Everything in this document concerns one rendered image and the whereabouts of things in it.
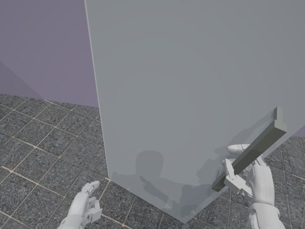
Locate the right robot forearm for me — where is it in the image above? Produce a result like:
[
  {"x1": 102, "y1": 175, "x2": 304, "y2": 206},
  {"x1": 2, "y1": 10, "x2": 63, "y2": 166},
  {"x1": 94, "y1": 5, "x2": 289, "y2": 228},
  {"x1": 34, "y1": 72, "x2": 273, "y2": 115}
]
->
[{"x1": 246, "y1": 202, "x2": 285, "y2": 229}]

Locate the left robot hand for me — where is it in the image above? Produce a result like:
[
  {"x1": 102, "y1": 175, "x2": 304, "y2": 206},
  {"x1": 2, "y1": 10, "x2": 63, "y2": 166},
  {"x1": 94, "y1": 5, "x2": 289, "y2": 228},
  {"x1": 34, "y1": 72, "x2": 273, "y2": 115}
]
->
[{"x1": 67, "y1": 181, "x2": 102, "y2": 225}]

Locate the fridge door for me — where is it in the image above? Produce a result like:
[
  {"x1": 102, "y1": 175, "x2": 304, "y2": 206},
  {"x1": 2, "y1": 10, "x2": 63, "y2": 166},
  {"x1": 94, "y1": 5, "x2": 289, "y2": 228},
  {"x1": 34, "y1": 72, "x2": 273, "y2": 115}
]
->
[{"x1": 86, "y1": 0, "x2": 305, "y2": 224}]

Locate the left robot forearm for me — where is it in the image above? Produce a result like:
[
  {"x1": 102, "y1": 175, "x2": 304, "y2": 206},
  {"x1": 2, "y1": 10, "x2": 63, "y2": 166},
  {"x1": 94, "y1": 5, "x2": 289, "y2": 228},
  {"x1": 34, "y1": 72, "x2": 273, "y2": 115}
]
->
[{"x1": 57, "y1": 215, "x2": 84, "y2": 229}]

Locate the handle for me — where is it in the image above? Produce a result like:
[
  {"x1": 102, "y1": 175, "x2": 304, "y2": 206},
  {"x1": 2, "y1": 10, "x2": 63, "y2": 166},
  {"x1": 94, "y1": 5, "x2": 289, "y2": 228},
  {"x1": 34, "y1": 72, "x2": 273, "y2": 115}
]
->
[{"x1": 211, "y1": 106, "x2": 287, "y2": 192}]

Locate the right robot hand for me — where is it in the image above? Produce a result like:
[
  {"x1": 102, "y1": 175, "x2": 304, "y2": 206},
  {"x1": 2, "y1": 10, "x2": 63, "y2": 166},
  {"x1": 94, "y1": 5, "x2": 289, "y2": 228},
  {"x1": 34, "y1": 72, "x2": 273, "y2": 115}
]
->
[{"x1": 222, "y1": 144, "x2": 275, "y2": 206}]

